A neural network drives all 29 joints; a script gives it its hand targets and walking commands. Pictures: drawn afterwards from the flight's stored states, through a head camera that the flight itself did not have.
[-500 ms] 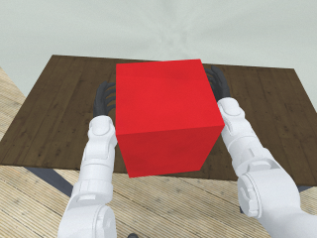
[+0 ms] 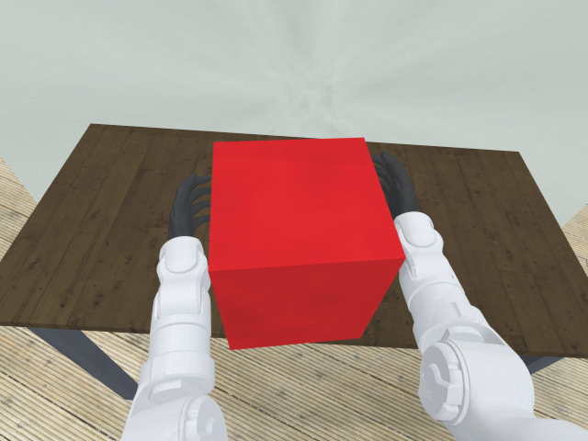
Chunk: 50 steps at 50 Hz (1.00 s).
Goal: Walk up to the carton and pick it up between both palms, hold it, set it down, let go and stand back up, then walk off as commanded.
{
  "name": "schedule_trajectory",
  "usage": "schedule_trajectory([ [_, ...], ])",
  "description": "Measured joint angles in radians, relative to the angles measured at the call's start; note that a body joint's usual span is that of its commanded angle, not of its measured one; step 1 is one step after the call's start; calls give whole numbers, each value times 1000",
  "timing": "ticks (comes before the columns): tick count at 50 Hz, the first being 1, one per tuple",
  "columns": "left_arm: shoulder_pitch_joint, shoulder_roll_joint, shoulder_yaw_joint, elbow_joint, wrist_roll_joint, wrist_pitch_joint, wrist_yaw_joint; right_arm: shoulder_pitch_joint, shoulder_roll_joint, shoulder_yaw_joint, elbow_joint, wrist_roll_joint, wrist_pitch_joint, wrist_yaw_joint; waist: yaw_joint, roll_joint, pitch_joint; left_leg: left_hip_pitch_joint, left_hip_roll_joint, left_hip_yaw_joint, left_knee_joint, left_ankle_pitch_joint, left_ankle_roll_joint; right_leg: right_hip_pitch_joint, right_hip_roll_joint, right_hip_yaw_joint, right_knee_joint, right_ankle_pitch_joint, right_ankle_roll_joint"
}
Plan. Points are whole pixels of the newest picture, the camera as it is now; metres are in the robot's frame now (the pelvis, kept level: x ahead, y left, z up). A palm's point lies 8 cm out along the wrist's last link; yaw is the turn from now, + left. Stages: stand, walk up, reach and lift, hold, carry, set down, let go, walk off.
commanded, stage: reach and lift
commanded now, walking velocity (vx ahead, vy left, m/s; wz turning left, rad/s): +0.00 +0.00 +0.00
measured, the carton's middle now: (293, 249) +0.37 +0.05 +0.03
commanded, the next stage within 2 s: none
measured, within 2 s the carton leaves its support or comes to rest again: leaves its support in 0.92 s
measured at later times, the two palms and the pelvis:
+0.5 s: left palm (184, 233) +0.35 +0.20 +0.07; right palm (400, 207) +0.42 -0.10 +0.10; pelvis +0.00 +0.00 +0.00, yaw +0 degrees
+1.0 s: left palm (185, 237) +0.34 +0.19 +0.08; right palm (405, 212) +0.41 -0.10 +0.10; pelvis -0.02 +0.00 +0.00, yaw +0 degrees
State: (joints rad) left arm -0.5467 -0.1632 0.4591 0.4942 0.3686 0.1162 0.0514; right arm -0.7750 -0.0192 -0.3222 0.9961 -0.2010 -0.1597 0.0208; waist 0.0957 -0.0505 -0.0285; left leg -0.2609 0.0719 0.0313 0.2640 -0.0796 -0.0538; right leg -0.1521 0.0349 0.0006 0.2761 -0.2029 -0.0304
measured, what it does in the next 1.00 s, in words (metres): stands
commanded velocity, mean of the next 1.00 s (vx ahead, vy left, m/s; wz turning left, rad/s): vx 0.00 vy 0.00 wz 0.00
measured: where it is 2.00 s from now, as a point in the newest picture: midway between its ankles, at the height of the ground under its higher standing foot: outside the picture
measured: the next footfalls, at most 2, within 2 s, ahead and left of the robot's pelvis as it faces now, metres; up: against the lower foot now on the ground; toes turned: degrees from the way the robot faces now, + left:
none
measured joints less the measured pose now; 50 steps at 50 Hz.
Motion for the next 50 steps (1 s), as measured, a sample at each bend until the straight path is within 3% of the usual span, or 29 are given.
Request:
schedule_trajectory([
  [23,-30,1,24,57,-6,-26,6,-24,-10,-12,37,-23,-16,-9,7,12,-14,-17,0,14,-20,21,4,-27,-5,-9,-1,10,2],
  [50,-61,45,-66,155,-77,-76,74,-29,-49,49,98,56,-88,-50,11,0,-27,-54,16,12,3,36,4,-52,6,-28,2,33,-2],
])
